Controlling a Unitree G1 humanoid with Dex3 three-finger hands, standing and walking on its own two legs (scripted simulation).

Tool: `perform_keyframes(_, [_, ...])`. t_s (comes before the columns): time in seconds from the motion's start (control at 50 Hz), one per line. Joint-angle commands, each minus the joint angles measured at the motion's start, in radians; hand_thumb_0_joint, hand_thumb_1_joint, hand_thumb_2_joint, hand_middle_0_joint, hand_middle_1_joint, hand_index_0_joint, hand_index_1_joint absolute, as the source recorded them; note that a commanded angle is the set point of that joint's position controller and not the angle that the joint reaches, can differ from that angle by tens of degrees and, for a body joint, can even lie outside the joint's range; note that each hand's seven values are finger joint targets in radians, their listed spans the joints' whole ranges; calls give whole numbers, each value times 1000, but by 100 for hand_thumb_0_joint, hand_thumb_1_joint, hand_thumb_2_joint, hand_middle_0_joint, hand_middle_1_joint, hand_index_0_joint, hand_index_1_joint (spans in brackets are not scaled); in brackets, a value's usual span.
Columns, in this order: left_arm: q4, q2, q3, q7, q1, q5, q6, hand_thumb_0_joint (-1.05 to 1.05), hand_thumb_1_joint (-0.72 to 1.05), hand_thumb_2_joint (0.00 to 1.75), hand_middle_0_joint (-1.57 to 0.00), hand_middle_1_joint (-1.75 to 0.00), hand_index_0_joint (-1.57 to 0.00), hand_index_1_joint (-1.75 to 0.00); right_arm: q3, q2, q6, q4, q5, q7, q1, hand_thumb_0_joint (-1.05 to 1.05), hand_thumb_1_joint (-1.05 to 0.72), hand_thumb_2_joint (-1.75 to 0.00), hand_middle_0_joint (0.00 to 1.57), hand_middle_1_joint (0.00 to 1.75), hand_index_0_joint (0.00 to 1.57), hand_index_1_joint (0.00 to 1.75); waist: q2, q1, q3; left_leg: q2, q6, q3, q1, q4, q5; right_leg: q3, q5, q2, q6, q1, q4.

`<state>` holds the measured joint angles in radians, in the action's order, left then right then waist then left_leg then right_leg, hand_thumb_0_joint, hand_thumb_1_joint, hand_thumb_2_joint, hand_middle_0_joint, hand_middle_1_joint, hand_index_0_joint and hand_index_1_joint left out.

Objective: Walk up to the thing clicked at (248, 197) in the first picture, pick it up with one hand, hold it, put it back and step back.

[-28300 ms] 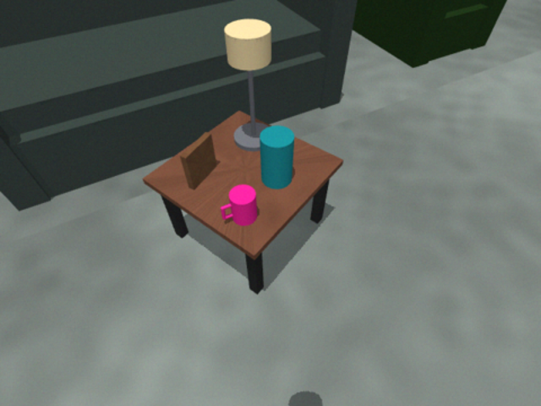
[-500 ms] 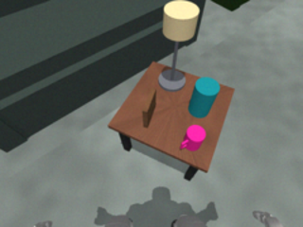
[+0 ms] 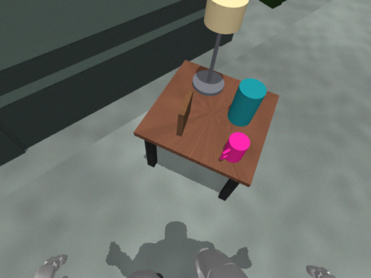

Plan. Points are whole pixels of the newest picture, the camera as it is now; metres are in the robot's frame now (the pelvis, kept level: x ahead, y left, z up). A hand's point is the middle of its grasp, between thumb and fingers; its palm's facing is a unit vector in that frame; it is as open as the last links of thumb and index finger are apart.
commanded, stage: step back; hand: right
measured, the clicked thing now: (232, 149) +0.57 -0.23 -0.35
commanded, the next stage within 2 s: none
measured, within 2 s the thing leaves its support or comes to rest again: neither
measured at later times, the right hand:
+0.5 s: hand out of the picture -0.02 -0.29 -0.16, palm faces -0.02 +0.92 -0.40, open 7.4 cm
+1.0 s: hand out of the picture -0.14 -0.31 -0.14, palm faces +0.00 +0.90 -0.44, open 7.4 cm
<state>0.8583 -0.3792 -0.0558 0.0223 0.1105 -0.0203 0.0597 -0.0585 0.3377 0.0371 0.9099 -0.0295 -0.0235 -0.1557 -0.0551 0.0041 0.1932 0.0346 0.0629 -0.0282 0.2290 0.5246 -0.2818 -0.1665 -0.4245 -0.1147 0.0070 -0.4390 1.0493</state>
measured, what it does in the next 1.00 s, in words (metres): walks backwards: right foot, then left foot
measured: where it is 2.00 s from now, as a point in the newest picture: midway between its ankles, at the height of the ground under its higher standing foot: outside the picture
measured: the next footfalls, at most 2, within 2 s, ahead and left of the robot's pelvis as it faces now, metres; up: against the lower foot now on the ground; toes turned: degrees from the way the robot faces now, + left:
right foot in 0.18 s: -0.01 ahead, -0.12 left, +0.00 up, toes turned +1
left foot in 0.58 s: -0.12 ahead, +0.11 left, +0.00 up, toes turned -2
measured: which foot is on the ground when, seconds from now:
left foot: down 0.00-0.24, up 0.26-0.56, down 0.58-1.00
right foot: up 0.00-0.16, down 0.18-0.62, up 0.64-0.98, down 1.00-1.00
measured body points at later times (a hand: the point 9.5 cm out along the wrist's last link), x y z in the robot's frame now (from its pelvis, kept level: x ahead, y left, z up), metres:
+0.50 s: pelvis -0.11 -0.02 +0.00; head -0.04 -0.03 +0.44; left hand +0.03 +0.28 -0.11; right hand -0.02 -0.34 -0.13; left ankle -0.16 +0.12 -0.69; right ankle -0.05 -0.12 -0.74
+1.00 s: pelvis -0.27 -0.04 -0.02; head -0.21 -0.03 +0.42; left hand -0.20 +0.29 -0.14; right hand -0.14 -0.36 -0.11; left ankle -0.16 +0.10 -0.74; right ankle -0.33 -0.17 -0.74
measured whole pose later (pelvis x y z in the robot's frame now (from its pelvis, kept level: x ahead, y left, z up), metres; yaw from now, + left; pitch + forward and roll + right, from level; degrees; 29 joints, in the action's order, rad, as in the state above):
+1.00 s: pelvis -0.27 -0.04 -0.02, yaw -5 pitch -2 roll +0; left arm 0.86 -0.42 -0.08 -0.01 0.23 -0.03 0.06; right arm -0.05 0.39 0.03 0.78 -0.04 -0.01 -0.09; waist -0.03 -0.04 0.18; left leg -0.08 -0.02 -0.02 0.43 0.62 -0.16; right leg -0.09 -0.43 -0.01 0.03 -0.22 0.70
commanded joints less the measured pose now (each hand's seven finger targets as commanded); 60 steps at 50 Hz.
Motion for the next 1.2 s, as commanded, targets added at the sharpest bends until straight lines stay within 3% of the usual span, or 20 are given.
perform_keyframes(0.0, [-85, -165, -58, 9, 11, -4, -23, 0, 90, 90, -20, -30, -20, -30, -75, 255, -27, -85, 9, -25, -39, 0, -90, -90, 20, 30, 20, 30, 156, 37, -229, -272, 88, 239, -295, -60, 610, 13, -38, 38, 16, -63, -133])
perform_keyframes(0.12, [-72, -160, -62, -2, 75, -16, -36, 0, 90, 90, -20, -30, -20, -30, -76, 272, -21, -117, 14, -11, 8, 0, -90, -90, 20, 30, 20, 30, 170, 13, -265, -278, 123, 237, -179, -17, 445, 103, 30, 84, -30, 128, -425])
perform_keyframes(0.18, [-45, -187, -73, -3, 146, -27, -48, 0, 90, 90, -20, -30, -20, -30, -62, 253, -16, -133, 29, -5, 58, 0, -90, -90, 20, 30, 20, 30, 46, -25, -269, -225, 56, 201, 15, 59, 255, 8, 348, 147, -73, 295, -584])
perform_keyframes(0.24, [-115, -291, -93, -7, 33, -26, -54, 0, 90, 90, -20, -30, -20, -30, -53, 223, -5, -124, 30, -12, 66, 0, -90, -90, 20, 30, 20, 30, -229, -45, -138, 56, -66, 129, 128, 554, -360, -407, 534, 488, -339, 96, -733])
perform_keyframes(0.32, [-149, -194, -80, 5, -16, -12, -51, 0, 90, 90, -20, -30, -20, -30, -38, 222, -12, -85, 37, -9, -26, 0, -90, -90, 20, 30, 20, 30, -53, -4, -198, 97, -63, 182, 201, 646, -254, -102, 730, 318, -227, 237, -623])
perform_keyframes(0.46, [-171, -183, -80, 7, 76, -23, -25, 0, 90, 90, -20, -30, -20, -30, -26, 208, -30, -117, 25, -24, -37, 0, -90, -90, 20, 30, 20, 30, -130, -57, -283, 21, -95, 78, 237, 277, -253, -77, 763, 316, -223, 490, -544])
perform_keyframes(0.54, [-192, -217, -82, -4, 13, -10, -12, 0, 90, 90, -20, -30, -20, -30, -40, 209, -36, -80, 11, -14, -136, 0, -90, -90, 20, 30, 20, 30, -140, 1, -328, 5, -57, 9, 26, -43, -12, -63, 558, 296, -168, 374, -481])
perform_keyframes(0.56, [-200, -210, -72, -8, -2, -7, -6, 0, 90, 90, -20, -30, -20, -30, -49, 227, -38, -76, 5, -13, -144, 0, -90, -90, 20, 30, 20, 30, -94, 13, -311, -20, -36, 56, -32, -87, 95, -61, 443, 278, -126, 269, -473])
perform_keyframes(0.6, [-209, -153, -64, -10, -11, -3, -5, 0, 90, 90, -20, -30, -20, -30, -80, 368, -37, -102, -18, -5, -67, 0, -90, -90, 20, 30, 20, 30, 259, 8, -228, -366, 126, 510, -75, -222, 160, 93, -85, 15, -32, -82, -196])
perform_keyframes(0.62, [-208, -198, -92, 4, -60, -18, -3, 0, 90, 90, -20, -30, -20, -30, -93, 428, -37, -126, -15, -1, -35, 0, -90, -90, 20, 30, 20, 30, 286, 53, -186, -495, 257, 611, 149, -263, 146, 10, -238, 13, -8, 0, 52])
perform_keyframes(0.64, [-190, -216, -96, 4, -41, -21, 0, 0, 90, 90, -20, -30, -20, -30, -90, 401, -45, -137, -15, -9, 33, 0, -90, -90, 20, 30, 20, 30, 235, 18, -137, -495, 263, 594, 228, -266, 129, -52, -194, 24, -17, 22, 195])
perform_keyframes(0.72, [-117, -186, -98, -18, 109, 1, 2, 0, 90, 90, -20, -30, -20, -30, -57, 278, -53, -152, -18, -12, 97, 0, -90, -90, 20, 30, 20, 30, 171, -70, -134, -251, 117, 245, 113, -197, 209, -46, -6, -32, -13, -34, 283])
perform_keyframes(0.86, [-124, -170, -71, -16, 89, -10, -17, 0, 90, 90, -20, -30, -20, -30, -69, 288, -39, -155, -2, -9, -28, 0, -90, -90, 20, 30, 20, 30, 233, 26, -256, -285, 187, 237, -215, -86, 312, 39, -91, 62, 52, -31, -129])
perform_keyframes(0.96, [-35, -174, -73, -25, 234, -8, -27, 0, 90, 90, -20, -30, -20, -30, -70, 329, -5, -182, 1, -2, 37, 0, -90, -90, 20, 30, 20, 30, 265, -29, -322, -262, 126, 192, -52, 3, 283, 159, 98, 93, 0, 255, -583])
perform_keyframes(1.0, [-14, -220, -90, -25, 262, -27, -28, 0, 90, 90, -20, -30, -20, -30, -57, 286, 2, -192, 14, 4, 60, 0, -90, -90, 20, 30, 20, 30, 155, -47, -281, -175, 38, 175, 142, 87, 83, 48, 130, 147, -51, 322, -644])
perform_keyframes(1.02, [-39, -306, -113, -27, 248, -37, -28, 0, 90, 90, -20, -30, -20, -30, -43, 225, 0, -213, 21, 1, 64, 0, -90, -90, 20, 30, 20, 30, -98, -56, -223, -4, -32, 119, 326, 250, -166, -243, 68, 338, -122, 284, -712])
perform_keyframes(1.04, [-88, -416, -129, -26, 123, -39, -23, 0, 90, 90, -20, -30, -20, -30, -57, 242, 0, -215, 18, -21, 100, 0, -90, -90, 20, 30, 20, 30, -278, -89, -155, 45, -73, 112, 267, 499, -337, -410, 49, 513, -279, 1, -799])
perform_keyframes(1.06, [-114, -394, -122, -19, 49, -32, -28, 0, 90, 90, -20, -30, -20, -30, -75, 283, 2, -193, 16, -26, 89, 0, -90, -90, 20, 30, 20, 30, -255, -57, -67, 4, -69, 190, 216, 637, -315, -435, 7, 543, -301, -161, -846])
perform_keyframes(1.12, [-133, -231, -85, -8, -58, -24, -37, 0, 90, 90, -20, -30, -20, -30, -41, 233, -3, -118, 31, -16, -43, 0, -90, -90, 20, 30, 20, 30, -96, 40, -114, 97, -57, 186, 259, 682, -160, 10, 468, 288, -153, 65, -627])
perform_keyframes(1.18, [-135, -220, -83, 0, 62, -31, -37, 0, 90, 90, -20, -30, -20, -30, -22, 215, -18, -130, 27, -26, -27, 0, -90, -90, 20, 30, 20, 30, -133, -31, -177, 84, -75, 134, 288, 592, -185, 28, 612, 270, -164, 239, -560])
